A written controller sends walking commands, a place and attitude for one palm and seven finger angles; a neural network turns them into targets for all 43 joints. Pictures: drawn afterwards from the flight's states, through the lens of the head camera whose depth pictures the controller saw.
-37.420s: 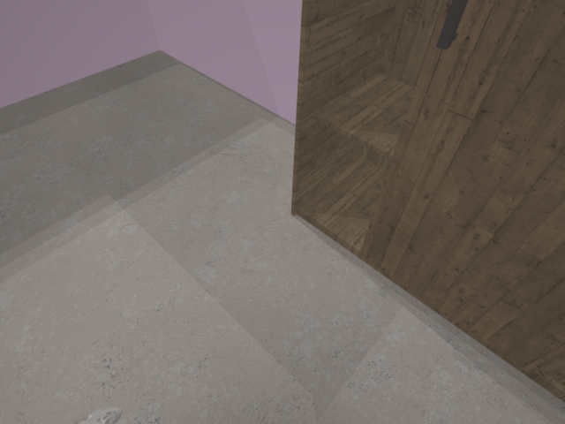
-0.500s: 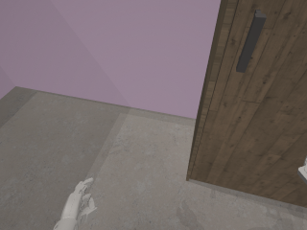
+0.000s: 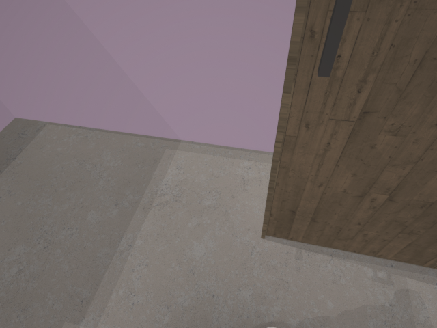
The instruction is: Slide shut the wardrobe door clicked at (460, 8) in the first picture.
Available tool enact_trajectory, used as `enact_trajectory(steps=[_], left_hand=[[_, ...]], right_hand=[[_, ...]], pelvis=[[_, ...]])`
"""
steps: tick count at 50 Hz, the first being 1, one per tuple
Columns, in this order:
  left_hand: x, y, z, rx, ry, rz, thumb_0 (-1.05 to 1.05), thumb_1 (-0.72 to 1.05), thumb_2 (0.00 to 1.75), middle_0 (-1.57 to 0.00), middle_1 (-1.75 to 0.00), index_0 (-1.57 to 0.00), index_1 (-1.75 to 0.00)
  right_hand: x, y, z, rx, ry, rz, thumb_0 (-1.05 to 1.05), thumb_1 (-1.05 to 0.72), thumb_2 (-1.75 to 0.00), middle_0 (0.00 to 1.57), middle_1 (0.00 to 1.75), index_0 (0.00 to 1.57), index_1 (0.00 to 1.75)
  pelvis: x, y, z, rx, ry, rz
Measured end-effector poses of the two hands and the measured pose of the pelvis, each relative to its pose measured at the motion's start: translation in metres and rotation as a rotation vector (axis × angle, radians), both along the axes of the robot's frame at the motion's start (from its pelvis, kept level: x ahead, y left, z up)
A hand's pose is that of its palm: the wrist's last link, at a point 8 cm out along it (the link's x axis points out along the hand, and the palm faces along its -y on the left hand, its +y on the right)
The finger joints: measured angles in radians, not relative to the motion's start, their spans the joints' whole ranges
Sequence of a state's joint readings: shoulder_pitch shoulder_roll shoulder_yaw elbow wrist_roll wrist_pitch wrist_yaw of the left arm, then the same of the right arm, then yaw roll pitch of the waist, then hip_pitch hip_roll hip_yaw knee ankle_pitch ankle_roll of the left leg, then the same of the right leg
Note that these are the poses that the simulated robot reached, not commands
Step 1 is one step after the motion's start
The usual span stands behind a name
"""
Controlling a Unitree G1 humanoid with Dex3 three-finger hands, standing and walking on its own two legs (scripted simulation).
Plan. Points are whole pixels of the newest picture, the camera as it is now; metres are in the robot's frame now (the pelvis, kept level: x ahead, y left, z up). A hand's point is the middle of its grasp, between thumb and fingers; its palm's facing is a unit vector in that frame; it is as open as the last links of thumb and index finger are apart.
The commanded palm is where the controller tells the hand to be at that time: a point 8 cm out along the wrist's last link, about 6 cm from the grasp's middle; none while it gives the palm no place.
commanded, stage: let the arm hang, fingers relaxed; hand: right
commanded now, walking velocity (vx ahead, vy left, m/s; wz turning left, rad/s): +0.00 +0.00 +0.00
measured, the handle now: (333, 32) +0.57 -0.18 +0.24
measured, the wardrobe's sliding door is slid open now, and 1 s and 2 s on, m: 0.00 0.00 0.00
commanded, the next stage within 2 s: look to check the result in 0.68 s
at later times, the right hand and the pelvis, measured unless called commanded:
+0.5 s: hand out of the picture +0.09 -0.26 -0.14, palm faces -0.03 +0.94 -0.35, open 7.4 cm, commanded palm none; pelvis +0.02 -0.01 +0.01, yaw +2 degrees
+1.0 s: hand out of the picture +0.12 -0.23 -0.15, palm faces -0.06 +0.95 -0.32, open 7.3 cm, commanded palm none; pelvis +0.05 +0.01 +0.02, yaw +2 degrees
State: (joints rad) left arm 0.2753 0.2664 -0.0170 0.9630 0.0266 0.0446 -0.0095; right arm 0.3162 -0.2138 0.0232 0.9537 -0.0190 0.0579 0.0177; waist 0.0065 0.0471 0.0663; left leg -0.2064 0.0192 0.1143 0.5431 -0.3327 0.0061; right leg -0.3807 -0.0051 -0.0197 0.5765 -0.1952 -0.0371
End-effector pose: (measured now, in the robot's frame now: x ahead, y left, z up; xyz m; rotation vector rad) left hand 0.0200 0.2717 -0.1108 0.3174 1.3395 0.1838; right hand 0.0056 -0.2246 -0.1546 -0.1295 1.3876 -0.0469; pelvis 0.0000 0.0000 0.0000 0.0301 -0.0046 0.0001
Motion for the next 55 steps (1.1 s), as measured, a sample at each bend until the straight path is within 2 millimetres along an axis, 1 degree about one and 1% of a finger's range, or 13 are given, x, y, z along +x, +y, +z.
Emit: enact_trajectory(steps=[2,4,6,8,12,15,18,22,26,29,32,40,55], left_hand=[[-0.014,0.001,0.001,0.006,0.050,0.013,0.01,0.91,0.90,-0.21,-0.30,-0.20,-0.30],[-0.020,0.001,0.000,0.006,0.075,0.024,0.01,0.91,0.90,-0.21,-0.30,-0.21,-0.30],[-0.021,0.001,-0.003,0.002,0.076,0.033,0.01,0.91,0.90,-0.21,-0.30,-0.21,-0.30],[-0.016,0.000,-0.006,-0.007,0.058,0.039,0.01,0.91,0.90,-0.21,-0.30,-0.21,-0.30],[0.003,-0.003,-0.012,-0.031,-0.004,0.042,0.01,0.91,0.90,-0.21,-0.30,-0.20,-0.30],[0.020,-0.006,-0.014,-0.050,-0.051,0.035,0.01,0.91,0.90,-0.21,-0.30,-0.20,-0.30],[0.035,-0.007,-0.014,-0.062,-0.087,0.026,0.00,0.91,0.90,-0.21,-0.30,-0.20,-0.30],[0.052,-0.006,-0.010,-0.064,-0.120,0.015,0.00,0.91,0.90,-0.21,-0.30,-0.21,-0.30],[0.064,0.000,-0.004,-0.051,-0.136,0.011,0.00,0.91,0.90,-0.21,-0.30,-0.21,-0.30],[0.069,0.007,0.000,-0.035,-0.137,0.011,0.00,0.91,0.90,-0.21,-0.30,-0.21,-0.30],[0.072,0.014,0.003,-0.018,-0.129,0.014,0.00,0.91,0.90,-0.21,-0.30,-0.21,-0.30],[0.075,0.026,0.007,0.009,-0.093,0.024,0.00,0.91,0.90,-0.21,-0.30,-0.20,-0.30],[0.095,0.028,0.001,-0.014,-0.099,0.018,0.00,0.91,0.90,-0.21,-0.30,-0.21,-0.30]], right_hand=[[-0.019,-0.006,0.002,-0.012,0.051,-0.025,0.02,-0.94,-0.90,0.21,0.30,0.21,0.30],[-0.033,-0.016,0.008,-0.039,0.085,-0.045,0.02,-0.93,-0.90,0.21,0.30,0.21,0.30],[-0.040,-0.029,0.015,-0.077,0.103,-0.057,0.02,-0.93,-0.90,0.21,0.30,0.21,0.30],[-0.042,-0.042,0.022,-0.118,0.107,-0.061,0.02,-0.92,-0.90,0.21,0.30,0.21,0.30],[-0.027,-0.067,0.035,-0.193,0.075,-0.050,0.01,-0.92,-0.90,0.21,0.30,0.21,0.30],[-0.006,-0.079,0.043,-0.232,0.023,-0.036,0.01,-0.91,-0.90,0.20,0.30,0.20,0.30],[0.021,-0.085,0.049,-0.251,-0.041,-0.018,0.01,-0.91,-0.90,0.20,0.30,0.20,0.30],[0.056,-0.083,0.054,-0.248,-0.121,0.008,0.01,-0.91,-0.90,0.20,0.30,0.20,0.30],[0.086,-0.073,0.054,-0.223,-0.179,0.034,0.01,-0.91,-0.90,0.20,0.30,0.20,0.30],[0.102,-0.064,0.052,-0.199,-0.199,0.050,0.01,-0.91,-0.90,0.20,0.30,0.20,0.30],[0.112,-0.055,0.049,-0.178,-0.202,0.062,0.01,-0.91,-0.90,0.20,0.30,0.20,0.30],[0.117,-0.046,0.043,-0.159,-0.161,0.063,0.01,-0.91,-0.90,0.21,0.30,0.21,0.30],[0.114,-0.052,0.049,-0.212,-0.122,0.034,0.01,-0.91,-0.90,0.21,0.30,0.21,0.30]], pelvis=[[0.000,-0.001,0.002,0.004,0.004,-0.002],[0.000,-0.002,0.004,0.005,0.005,-0.002],[0.001,-0.003,0.006,0.006,0.001,0.000],[0.002,-0.005,0.007,0.005,-0.005,0.004],[0.004,-0.007,0.009,0.000,-0.016,0.013],[0.006,-0.007,0.010,-0.005,-0.019,0.018],[0.008,-0.007,0.011,-0.010,-0.020,0.023],[0.013,-0.007,0.012,-0.016,-0.020,0.027],[0.017,-0.005,0.014,-0.020,-0.018,0.029],[0.020,-0.004,0.015,-0.023,-0.015,0.031],[0.024,-0.003,0.015,-0.024,-0.010,0.031],[0.035,0.002,0.016,-0.028,-0.001,0.032],[0.050,0.012,0.017,-0.032,-0.007,0.033]])
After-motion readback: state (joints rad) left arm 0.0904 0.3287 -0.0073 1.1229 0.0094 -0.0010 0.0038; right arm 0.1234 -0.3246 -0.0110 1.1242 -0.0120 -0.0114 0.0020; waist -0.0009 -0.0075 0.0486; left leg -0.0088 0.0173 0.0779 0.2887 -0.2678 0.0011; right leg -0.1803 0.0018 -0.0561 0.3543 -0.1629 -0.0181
